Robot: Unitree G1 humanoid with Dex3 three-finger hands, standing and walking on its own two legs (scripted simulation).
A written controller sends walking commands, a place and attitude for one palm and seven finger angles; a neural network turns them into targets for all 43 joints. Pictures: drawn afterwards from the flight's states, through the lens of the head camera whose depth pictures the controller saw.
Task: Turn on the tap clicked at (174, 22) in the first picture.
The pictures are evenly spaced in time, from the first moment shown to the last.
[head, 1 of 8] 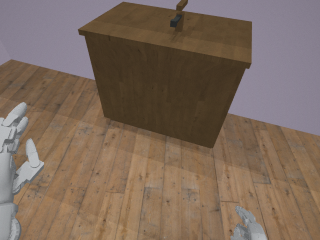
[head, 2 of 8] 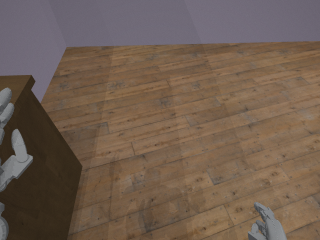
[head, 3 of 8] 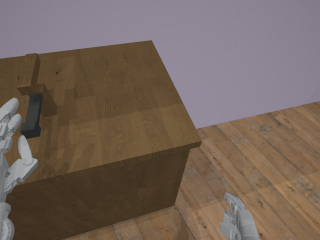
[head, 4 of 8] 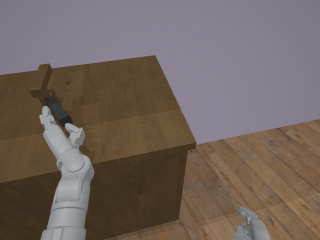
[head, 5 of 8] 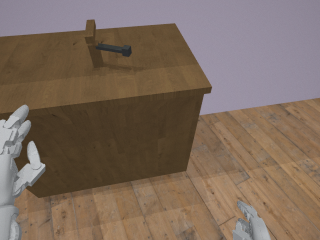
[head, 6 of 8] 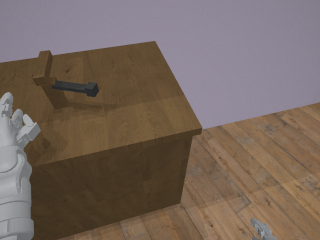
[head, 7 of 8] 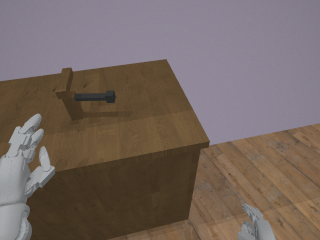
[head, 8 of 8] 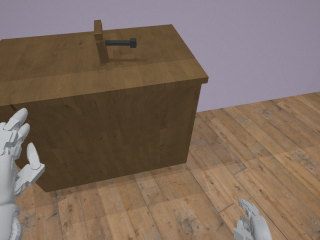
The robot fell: no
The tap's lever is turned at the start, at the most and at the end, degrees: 0 86 77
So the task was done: yes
